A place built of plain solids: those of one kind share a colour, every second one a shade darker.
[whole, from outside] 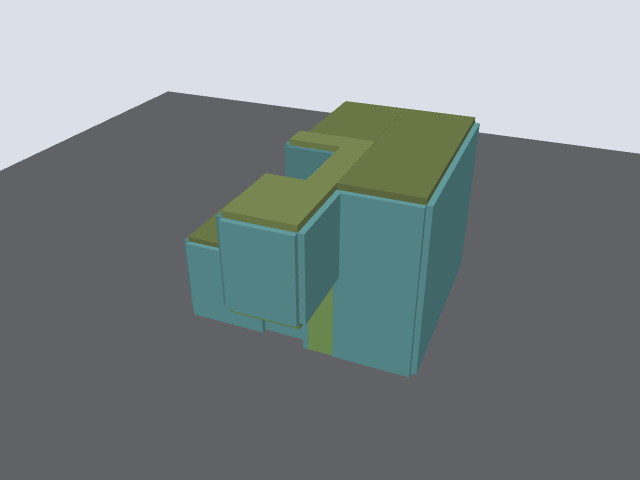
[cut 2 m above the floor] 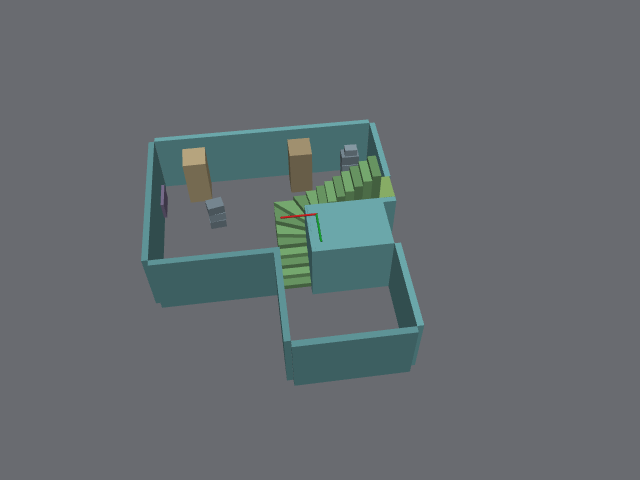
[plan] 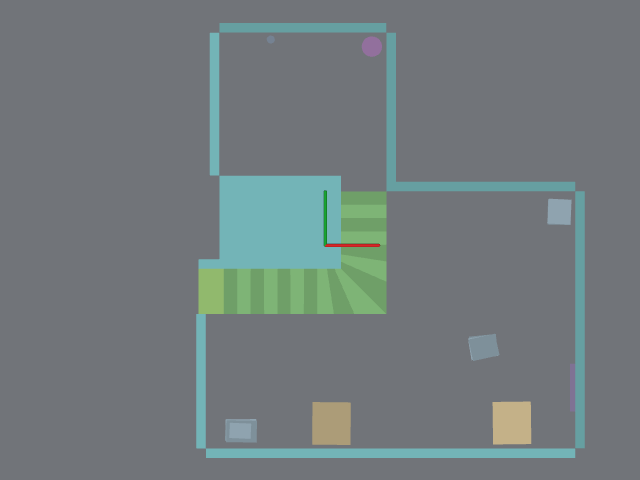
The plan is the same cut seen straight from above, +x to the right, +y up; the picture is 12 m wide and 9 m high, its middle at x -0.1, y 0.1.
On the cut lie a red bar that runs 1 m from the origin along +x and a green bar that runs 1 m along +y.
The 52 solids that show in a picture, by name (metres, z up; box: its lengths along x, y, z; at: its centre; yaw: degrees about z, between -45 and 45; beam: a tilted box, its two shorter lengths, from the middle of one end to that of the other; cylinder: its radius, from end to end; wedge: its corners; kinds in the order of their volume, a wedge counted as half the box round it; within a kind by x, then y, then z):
{
 "wall_1": {"box": [0.18, 2.09, 2.74], "at": [-4.96, -0.24, 4.43]},
 "wall_2": {"box": [2.49, 0.18, 2.74], "at": [-3.62, 0.9, 4.43]},
 "wall_3": {"box": [2.63, 0.18, 2.74], "at": [-3.55, -1.38, 4.43]},
 "wall_4": {"box": [0.18, 2.52, 5.85], "at": [-2.33, -2.55, 2.88]},
 "wall_5": {"box": [0.18, 2.68, 2.91], "at": [-2.08, 2.65, 1.41]},
 "wall_6": {"box": [2.67, 0.18, 5.85], "at": [-1.04, -0.35, 2.88]},
 "wall_7": {"box": [2.28, 1.74, 2.91], "at": [-0.85, 0.43, 1.41]},
 "wall_8": {"box": [2.28, 0.18, 2.91], "at": [-0.85, 1.22, 1.41]},
 "wall_9": {"box": [3.13, 0.18, 2.91], "at": [-0.42, 4.08, 1.41]},
 "wall_10": {"box": [0.18, 1.74, 5.85], "at": [0.21, 0.43, 2.88]},
 "wall_11": {"box": [0.85, 0.18, 2.94], "at": [0.72, 1.4, 4.33]},
 "wall_12": {"box": [6.93, 0.18, 5.85], "at": [1.22, -3.9, 2.88]},
 "wall_13": {"box": [0.18, 2.97, 2.91], "at": [1.24, 2.5, 1.41]},
 "wall_14": {"box": [3.54, 0.18, 5.85], "at": [2.92, 1.1, 2.88]},
 "wall_15": {"box": [0.18, 4.82, 5.85], "at": [4.78, -1.4, 2.88]},
 "roof_1": {"box": [2.49, 2.09, 0.2], "at": [-3.62, -0.24, 5.9]},
 "roof_2": {"box": [2.67, 0.85, 0.2], "at": [-1.04, -0.86, 5.9]},
 "roof_3": {"box": [3.13, 2.68, 0.17], "at": [-0.42, 2.65, 2.95]},
 "roof_4": {"box": [0.85, 2.59, 0.2], "at": [0.72, 0.01, 5.9]},
 "roof_5": {"box": [6.93, 2.52, 0.2], "at": [1.22, -2.55, 5.9]},
 "roof_6": {"box": [3.54, 2.3, 0.2], "at": [2.92, -0.14, 5.9]},
 "tread_1": {"wedge": [[-1.91, -1.29, -0.05], [-1.91, -1.29, 2.89], [-1.91, -0.44, -0.05], [-1.91, -0.44, 2.89], [-1.65, -1.29, -0.05], [-1.65, -1.29, 2.89], [-1.65, -0.44, -0.05], [-1.65, -0.44, 2.89]]},
 "tread_2": {"wedge": [[-1.66, -1.29, -0.05], [-1.66, -1.29, 2.72], [-1.66, -0.44, -0.05], [-1.66, -0.44, 2.72], [-1.41, -1.29, -0.05], [-1.41, -1.29, 2.72], [-1.4, -0.44, -0.05], [-1.4, -0.44, 2.72]]},
 "tread_3": {"wedge": [[-1.41, -1.29, -0.05], [-1.41, -1.29, 2.55], [-1.4, -0.44, -0.05], [-1.4, -0.44, 2.55], [-1.15, -1.29, -0.05], [-1.15, -1.29, 2.55], [-1.15, -0.44, -0.05], [-1.15, -0.44, 2.55]]},
 "tread_4": {"wedge": [[-1.15, -1.29, -0.05], [-1.15, -1.29, 2.38], [-1.15, -0.44, -0.05], [-1.15, -0.44, 2.38], [-0.9, -1.29, -0.05], [-0.9, -1.29, 2.38], [-0.9, -0.44, -0.05], [-0.9, -0.44, 2.38]]},
 "tread_5": {"wedge": [[-0.9, -1.29, -0.05], [-0.9, -1.29, 2.21], [-0.9, -0.44, -0.05], [-0.9, -0.44, 2.21], [-0.66, -0.44, -0.05], [-0.66, -0.44, 2.21], [-0.65, -1.29, -0.05], [-0.65, -1.29, 2.21]]},
 "tread_6": {"wedge": [[-0.66, -0.44, -0.05], [-0.66, -0.44, 2.04], [-0.65, -1.29, -0.05], [-0.65, -1.29, 2.04], [-0.4, -1.29, -0.05], [-0.4, -1.29, 2.04], [-0.4, -0.44, -0.05], [-0.4, -0.44, 2.04]]},
 "tread_7": {"wedge": [[-0.41, -1.29, -0.05], [-0.41, -1.29, 1.87], [-0.4, -0.44, -0.05], [-0.4, -0.44, 1.87], [-0.15, -1.29, -0.05], [-0.15, -1.29, 1.87], [-0.15, -0.44, -0.05], [-0.15, -0.44, 1.87]]},
 "tread_8": {"wedge": [[-0.15, -1.29, -0.05], [-0.15, -1.29, 1.7], [-0.15, -0.44, -0.05], [-0.15, -0.44, 1.7], [0.03, -0.44, -0.05], [0.03, -0.44, 1.7], [0.16, -1.29, -0.05], [0.16, -1.29, 1.7]]},
 "tread_9": {"wedge": [[0.03, -0.44, -0.05], [0.03, -0.44, 1.53], [0.16, -1.29, -0.05], [0.16, -1.29, 1.53], [0.17, -0.44, -0.05], [0.17, -0.44, 1.53], [0.54, -1.29, -0.05], [0.54, -1.29, 1.53]]},
 "tread_10": {"wedge": [[0.17, -0.44, -0.05], [0.17, -0.44, 1.36], [0.3, -0.44, -0.05], [0.3, -0.44, 1.36], [0.54, -1.29, -0.05], [0.54, -1.29, 1.36], [1.15, -1.29, -0.05], [1.15, -1.29, 1.36]]},
 "tread_11": {"wedge": [[0.3, -0.44, -0.05], [0.3, -0.44, 1.19], [0.3, -0.31, -0.05], [0.3, -0.31, 1.19], [1.15, -1.29, -0.05], [1.15, -1.29, 1.19], [1.15, -0.68, -0.05], [1.15, -0.68, 1.19]]},
 "tread_12": {"wedge": [[0.3, -0.31, -0.05], [0.3, -0.31, 1.02], [0.3, -0.17, -0.05], [0.3, -0.17, 1.02], [1.15, -0.68, -0.05], [1.15, -0.68, 1.02], [1.15, -0.3, -0.05], [1.15, -0.3, 1.02]]},
 "tread_13": {"wedge": [[0.3, -0.17, -0.05], [0.3, -0.17, 0.86], [0.3, 0.01, -0.05], [0.3, 0.01, 0.86], [1.15, -0.31, -0.05], [1.15, -0.31, 0.85], [1.15, 0.01, -0.05], [1.15, 0.01, 0.85]]},
 "tread_14": {"wedge": [[0.3, 0.01, -0.05], [0.3, 0.01, 0.68], [0.3, 0.26, -0.05], [0.3, 0.26, 0.68], [1.15, 0.01, -0.05], [1.15, 0.01, 0.68], [1.15, 0.26, -0.05], [1.15, 0.26, 0.68]]},
 "tread_15": {"wedge": [[0.3, 0.26, -0.05], [0.3, 0.26, 0.51], [0.3, 0.51, -0.05], [0.3, 0.51, 0.51], [1.15, 0.26, -0.05], [1.15, 0.26, 0.51], [1.15, 0.51, -0.05], [1.15, 0.51, 0.51]]},
 "tread_16": {"wedge": [[0.3, 0.51, -0.05], [0.3, 0.51, 0.34], [0.3, 0.76, -0.05], [0.3, 0.76, 0.34], [1.15, 0.51, -0.05], [1.15, 0.51, 0.34], [1.15, 0.76, -0.05], [1.15, 0.76, 0.34]]},
 "tread_17": {"wedge": [[0.3, 0.76, -0.05], [0.3, 0.76, 0.17], [0.3, 1.01, -0.05], [0.3, 1.01, 0.17], [1.15, 0.76, -0.05], [1.15, 0.76, 0.17], [1.15, 1.01, -0.05], [1.15, 1.01, 0.17]]},
 "floor_1": {"box": [2.49, 2.09, 0.2], "at": [-3.62, -0.24, 2.96]},
 "floor_2": {"box": [0.47, 0.85, 3.11], "at": [-2.14, -0.86, 1.51]},
 "cage_trolley_1": {"box": [0.72, 0.8, 1.71], "at": [0.12, -3.34, 0.81], "yaw": -0.5},
 "cage_trolley_2": {"box": [0.72, 0.8, 1.71], "at": [3.5, -3.33, 0.81], "yaw": 0.6},
 "carton_1": {"box": [0.4, 0.29, 0.25], "at": [-1.6, -3.48, 1.18], "yaw": -2.2},
 "carton_2": {"box": [0.58, 0.41, 0.35], "at": [-1.58, -3.47, 0.53], "yaw": 0.7},
 "carton_3": {"box": [0.58, 0.41, 0.35], "at": [-1.57, -3.49, 0.88], "yaw": -0.8},
 "carton_4": {"box": [0.51, 0.41, 0.31], "at": [2.96, -1.91, 0.46], "yaw": 9.2},
 "carton_5": {"box": [0.51, 0.41, 0.31], "at": [2.97, -1.91, 0.77], "yaw": 12.4},
 "carton_6": {"box": [0.51, 0.41, 0.36], "at": [2.97, -1.89, 0.13], "yaw": 5.7},
 "carton_7": {"box": [0.44, 0.47, 0.36], "at": [4.39, 0.63, 0.55], "yaw": -2.7},
 "bin_1": {"cylinder": 0.19, "from": [0.87, 3.73, 0.0], "to": [0.87, 3.73, 0.62]},
 "radiator_1": {"box": [0.1, 0.9, 0.6], "at": [4.64, -2.67, 0.45]},
 "extinguisher_1": {"cylinder": 0.07, "from": [-1.02, 3.86, 0.0], "to": [-1.02, 3.86, 0.52]}
}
